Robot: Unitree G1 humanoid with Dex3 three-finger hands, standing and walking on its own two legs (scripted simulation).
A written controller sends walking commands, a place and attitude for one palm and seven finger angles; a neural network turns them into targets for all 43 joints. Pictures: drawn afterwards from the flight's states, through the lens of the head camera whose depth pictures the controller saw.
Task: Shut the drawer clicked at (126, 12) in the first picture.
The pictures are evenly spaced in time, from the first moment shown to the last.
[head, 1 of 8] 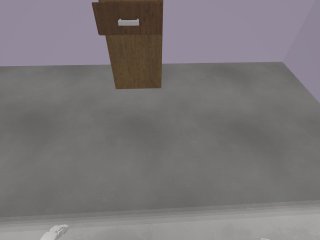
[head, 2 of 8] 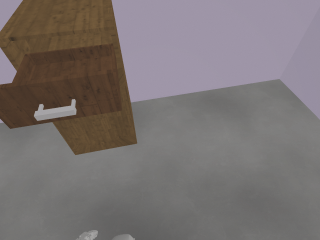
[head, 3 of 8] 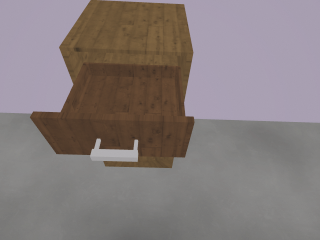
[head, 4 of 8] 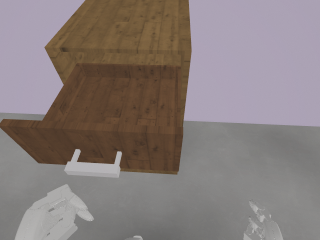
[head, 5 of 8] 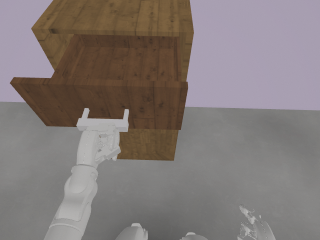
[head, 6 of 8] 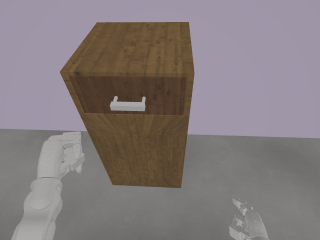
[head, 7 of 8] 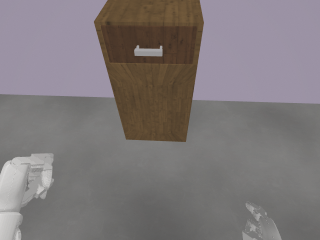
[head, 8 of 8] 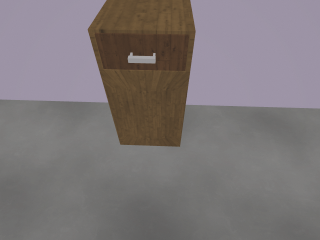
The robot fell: no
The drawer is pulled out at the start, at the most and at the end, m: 0.30 0.30 0.00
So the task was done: yes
